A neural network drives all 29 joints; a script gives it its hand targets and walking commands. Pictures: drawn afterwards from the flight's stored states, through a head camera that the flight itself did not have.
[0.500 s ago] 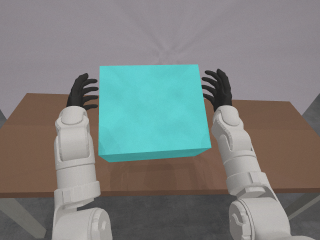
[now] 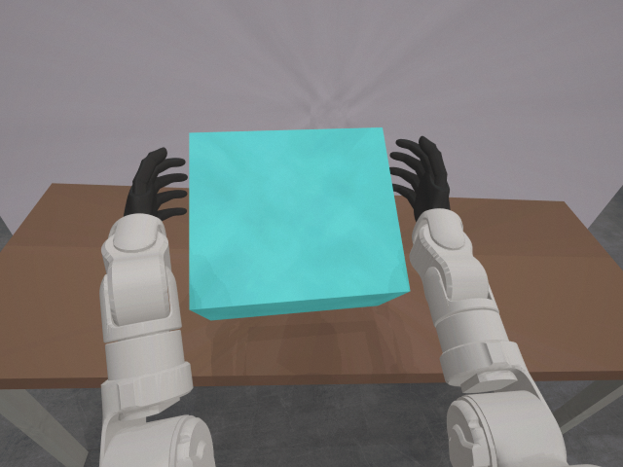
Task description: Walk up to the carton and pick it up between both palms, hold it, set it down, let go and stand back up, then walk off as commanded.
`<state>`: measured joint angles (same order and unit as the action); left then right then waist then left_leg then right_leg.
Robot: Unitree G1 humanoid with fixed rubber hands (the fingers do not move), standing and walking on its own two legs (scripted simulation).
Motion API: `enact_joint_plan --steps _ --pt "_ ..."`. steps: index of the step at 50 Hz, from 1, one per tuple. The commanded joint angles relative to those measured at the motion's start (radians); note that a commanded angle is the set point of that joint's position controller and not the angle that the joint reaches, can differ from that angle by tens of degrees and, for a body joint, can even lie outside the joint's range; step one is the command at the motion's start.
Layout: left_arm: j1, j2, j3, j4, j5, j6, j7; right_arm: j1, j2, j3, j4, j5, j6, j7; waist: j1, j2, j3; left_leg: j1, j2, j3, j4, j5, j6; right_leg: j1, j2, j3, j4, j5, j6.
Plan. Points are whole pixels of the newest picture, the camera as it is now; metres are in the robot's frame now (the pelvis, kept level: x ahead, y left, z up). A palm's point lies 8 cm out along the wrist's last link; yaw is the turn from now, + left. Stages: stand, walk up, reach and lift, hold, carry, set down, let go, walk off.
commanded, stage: hold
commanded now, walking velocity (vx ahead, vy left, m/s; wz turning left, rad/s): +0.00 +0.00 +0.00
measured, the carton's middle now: (293, 228) +0.40 +0.01 +0.11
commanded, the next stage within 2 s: set down in 0.38 s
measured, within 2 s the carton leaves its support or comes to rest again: neither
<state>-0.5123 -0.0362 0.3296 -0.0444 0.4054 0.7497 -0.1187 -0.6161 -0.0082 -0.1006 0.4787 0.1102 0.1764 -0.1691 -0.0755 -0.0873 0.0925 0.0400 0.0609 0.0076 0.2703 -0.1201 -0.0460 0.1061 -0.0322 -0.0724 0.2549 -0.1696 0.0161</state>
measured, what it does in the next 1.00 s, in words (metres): stands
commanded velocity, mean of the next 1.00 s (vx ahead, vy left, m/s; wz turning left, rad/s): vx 0.00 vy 0.00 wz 0.00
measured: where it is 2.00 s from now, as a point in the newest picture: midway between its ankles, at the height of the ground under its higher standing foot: outside the picture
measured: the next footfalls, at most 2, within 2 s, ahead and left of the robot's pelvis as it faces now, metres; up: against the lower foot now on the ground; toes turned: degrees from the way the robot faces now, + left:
none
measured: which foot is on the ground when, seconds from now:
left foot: down 0.00-1.00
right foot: down 0.00-1.00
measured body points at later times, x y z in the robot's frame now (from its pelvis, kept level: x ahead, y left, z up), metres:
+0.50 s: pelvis +0.00 +0.00 +0.00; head -0.06 +0.03 +0.44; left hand +0.35 +0.18 +0.19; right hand +0.36 -0.16 +0.21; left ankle +0.03 +0.15 -0.75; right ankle +0.00 -0.13 -0.75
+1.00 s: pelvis +0.00 -0.01 +0.00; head -0.04 +0.01 +0.44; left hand +0.35 +0.19 +0.13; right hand +0.38 -0.14 +0.20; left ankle +0.03 +0.15 -0.75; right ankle +0.00 -0.13 -0.75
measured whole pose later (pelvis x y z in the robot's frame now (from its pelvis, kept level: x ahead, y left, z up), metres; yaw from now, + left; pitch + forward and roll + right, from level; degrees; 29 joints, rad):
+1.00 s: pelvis +0.00 -0.01 +0.00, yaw +1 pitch -12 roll +0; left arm -0.44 -0.09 0.41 0.20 0.45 0.47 -0.10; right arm -0.61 0.08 -0.20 0.58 -0.05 -0.11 -0.12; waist -0.04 -0.05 0.09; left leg 0.06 0.06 0.00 0.28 -0.14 -0.05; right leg 0.11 -0.03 -0.08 0.30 -0.21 0.01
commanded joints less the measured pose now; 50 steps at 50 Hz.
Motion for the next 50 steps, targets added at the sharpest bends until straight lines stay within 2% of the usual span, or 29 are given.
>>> enact_joint_plan --steps 1,3,4,5,6,8,9,10,11,12,15,16,19,20,21,22,23,25,26,31,36,38,39,40,41,43,45,46,50 --pt "-0.511 -0.302 -0.355 -0.109 -0.133 -0.063 -0.135 -0.514 0.295 0.331 -0.163 0.056 -0.018 0.165 0.037 0.105 -0.294 0.156 -0.1 0.089 0.02 0.238 0.024 -0.034 0.081 -0.068 -0.024 0.18 -0.015" --pt "-0.495 -0.309 -0.378 -0.1 -0.133 -0.054 -0.142 -0.475 0.311 0.334 -0.175 0.048 -0.015 0.154 -0.015 0.096 -0.291 0.142 -0.094 0.081 0.014 0.235 0.02 -0.015 0.075 -0.061 -0.02 0.225 -0.009" --pt "-0.462 -0.294 -0.346 -0.073 -0.114 -0.048 -0.14 -0.437 0.303 0.342 -0.145 0.046 -0.004 0.158 -0.005 0.111 -0.241 0.134 -0.104 0.088 -0.002 0.202 0.026 -0.013 0.072 -0.054 -0.024 0.199 -0.009" --pt "-0.474 -0.287 -0.341 -0.102 -0.114 -0.057 -0.151 -0.476 0.314 0.353 -0.173 0.054 -0.02 0.156 0.017 0.056 -0.273 0.131 -0.103 0.098 -0.002 0.195 0.032 0.014 0.07 -0.047 -0.021 0.235 -0.001" --pt "-0.491 -0.298 -0.357 -0.121 -0.131 -0.049 -0.148 -0.484 0.307 0.363 -0.203 0.066 -0.014 0.158 0.001 0.082 -0.28 0.136 -0.109 0.098 0.007 0.224 0.027 0.023 0.075 -0.056 -0.008 0.28 -0.005" --pt "-0.504 -0.302 -0.373 -0.143 -0.145 -0.06 -0.138 -0.551 0.324 0.389 -0.248 0.096 -0.03 0.162 0.042 0.078 -0.339 0.146 -0.101 0.09 0.025 0.242 0.025 0.001 0.082 -0.059 -0.004 0.234 -0.007" --pt "-0.52 -0.31 -0.383 -0.097 -0.141 -0.053 -0.14 -0.493 0.312 0.352 -0.195 0.058 -0.011 0.145 -0.041 0.084 -0.259 0.136 -0.105 0.084 0.015 0.199 0.027 -0.048 0.081 -0.066 -0.024 0.175 -0.003" --pt "-0.571 -0.304 -0.385 -0.13 -0.158 -0.076 -0.131 -0.601 0.309 0.36 -0.251 0.066 -0.036 0.169 0.036 0.08 -0.324 0.142 -0.095 0.094 0.018 0.179 0.033 -0.045 0.083 -0.066 -0.023 0.132 -0.012" --pt "-0.569 -0.305 -0.393 -0.054 -0.159 -0.065 -0.13 -0.547 0.315 0.325 -0.181 0.037 -0.022 0.157 -0.025 0.075 -0.233 0.102 -0.097 0.09 0.003 0.093 0.042 -0.091 0.072 -0.056 -0.034 0.086 -0.011" --pt "-0.59 -0.317 -0.383 -0.098 -0.156 -0.079 -0.129 -0.562 0.331 0.325 -0.19 0.046 -0.019 0.173 0.018 0.098 -0.291 0.114 -0.1 0.103 -0.012 0.103 0.038 -0.064 0.076 -0.06 -0.026 0.07 -0.015" --pt "-0.517 -0.289 -0.332 0.031 -0.117 -0.059 -0.141 -0.545 0.32 0.304 -0.143 0.007 -0.007 0.157 -0.002 0.049 -0.208 0.072 -0.099 0.094 -0.024 0.02 0.06 -0.068 0.069 -0.051 -0.054 0.046 -0.004" --pt "-0.559 -0.316 -0.387 -0.076 -0.144 -0.073 -0.141 -0.508 0.327 0.319 -0.169 0.011 -0.019 0.156 -0.039 0.066 -0.309 0.115 -0.092 0.09 -0.013 0.117 0.045 -0.015 0.066 -0.056 -0.03 0.153 -0.009" --pt "-0.582 -0.291 -0.335 -0.033 -0.112 -0.064 -0.154 -0.516 0.328 0.307 -0.096 0.021 -0.005 0.163 -0.016 0.085 -0.242 0.096 -0.105 0.099 -0.023 0.058 0.04 -0.026 0.073 -0.064 -0.038 0.102 -0.002" --pt "-0.481 -0.398 -0.398 -0.045 -0.15 -0.095 -0.132 -0.639 0.388 0.389 -0.308 0.076 -0.039 0.13 0.025 0.046 -0.44 0.135 -0.101 0.063 0.026 0.207 0.042 0.018 0.091 -0.048 -0.011 0.246 0.011" --pt "-0.414 -0.356 -0.376 -0.003 -0.118 -0.076 -0.126 -0.537 0.331 0.367 -0.189 0.069 0.002 0.12 0.0 0.07 -0.339 0.149 -0.102 0.046 0.024 0.214 0.041 -0.018 0.093 -0.057 -0.018 0.208 0.012" --pt "-0.528 -0.373 -0.409 -0.068 -0.15 -0.087 -0.133 -0.564 0.347 0.361 -0.2 0.067 -0.003 0.118 -0.044 0.064 -0.347 0.154 -0.1 0.05 0.011 0.183 0.047 -0.033 0.097 -0.059 -0.029 0.159 0.005" --pt "-0.511 -0.369 -0.376 -0.027 -0.14 -0.093 -0.133 -0.599 0.343 0.359 -0.238 0.041 -0.013 0.117 -0.011 0.051 -0.321 0.142 -0.098 0.053 0.02 0.173 0.04 -0.029 0.101 -0.064 -0.03 0.142 0.001" --pt "-0.482 -0.345 -0.308 0.041 -0.087 -0.076 -0.149 -0.528 0.34 0.307 -0.112 0.007 0.016 0.118 -0.025 0.057 -0.164 0.104 -0.097 0.06 -0.03 0.049 0.051 -0.046 0.088 -0.054 -0.048 0.056 0.008" --pt "-0.519 -0.341 -0.291 0.025 -0.084 -0.076 -0.157 -0.542 0.369 0.308 -0.104 0.016 0.022 0.117 0.0 0.03 -0.141 0.061 -0.096 0.069 -0.033 0.025 0.067 -0.047 0.078 -0.048 -0.052 0.064 0.011" --pt "-0.655 -0.355 -0.367 -0.073 -0.109 -0.151 -0.15 -0.585 0.412 0.294 -0.121 -0.012 -0.062 0.131 -0.024 0.11 -0.266 0.127 -0.101 0.075 0.007 0.136 0.021 -0.053 0.082 -0.06 -0.025 0.108 0.013" --pt "-0.556 -0.403 -0.348 0.041 -0.071 -0.237 -0.149 -0.488 0.437 0.224 -0.031 -0.086 -0.171 0.155 -0.014 0.162 -0.278 0.138 -0.085 0.087 0.006 0.137 0.001 -0.046 0.073 -0.08 -0.012 0.079 0.003" --pt "-0.473 -0.388 -0.278 0.132 -0.017 -0.26 -0.16 -0.447 0.414 0.169 -0.011 -0.139 -0.209 0.165 -0.016 0.139 -0.194 0.103 -0.089 0.1 -0.019 0.093 0.009 -0.026 0.064 -0.089 -0.023 0.057 0.009" --pt "-0.418 -0.364 -0.259 0.155 -0.005 -0.253 -0.157 -0.475 0.419 0.203 -0.011 -0.137 -0.198 0.171 0.029 0.13 -0.157 0.072 -0.086 0.104 -0.022 0.069 0.022 -0.026 0.049 -0.066 -0.025 0.059 0.013" --pt "-0.487 -0.372 -0.284 0.143 -0.022 -0.268 -0.155 -0.477 0.396 0.176 0.022 -0.155 -0.207 0.171 -0.017 0.112 -0.177 0.074 -0.091 0.099 -0.018 0.074 0.015 -0.046 0.051 -0.094 -0.008 0.057 0.021" --pt "-0.475 -0.379 -0.296 0.144 -0.036 -0.289 -0.151 -0.483 0.414 0.213 -0.003 -0.157 -0.237 0.168 0.022 0.102 -0.189 0.075 -0.088 0.103 -0.019 0.114 0.02 -0.039 0.049 -0.092 -0.007 0.074 0.017" --pt "-0.499 -0.382 -0.327 0.121 -0.05 -0.324 -0.144 -0.498 0.408 0.221 -0.012 -0.171 -0.273 0.173 0.002 0.061 -0.214 0.092 -0.086 0.095 -0.007 0.141 0.02 -0.043 0.06 -0.101 -0.008 0.114 0.025" --pt "-0.517 -0.395 -0.313 0.169 -0.066 -0.355 -0.144 -0.523 0.427 0.244 -0.021 -0.169 -0.308 0.175 0.039 0.023 -0.185 0.073 -0.082 0.104 -0.01 0.127 0.033 -0.055 0.054 -0.095 -0.012 0.102 0.025" --pt "-0.531 -0.391 -0.327 0.156 -0.067 -0.374 -0.134 -0.54 0.439 0.25 0.009 -0.167 -0.317 0.169 0.04 0.058 -0.237 0.105 -0.084 0.107 0.0 0.146 0.025 -0.054 0.052 -0.096 -0.01 0.125 0.023" --pt "-0.626 -0.432 -0.378 0.141 -0.107 -0.449 -0.102 -0.557 0.452 0.26 0.015 -0.178 -0.382 0.175 0.03 0.031 -0.329 0.083 -0.089 0.11 0.031 0.185 0.022 -0.021 0.051 -0.082 -0.003 0.234 0.029"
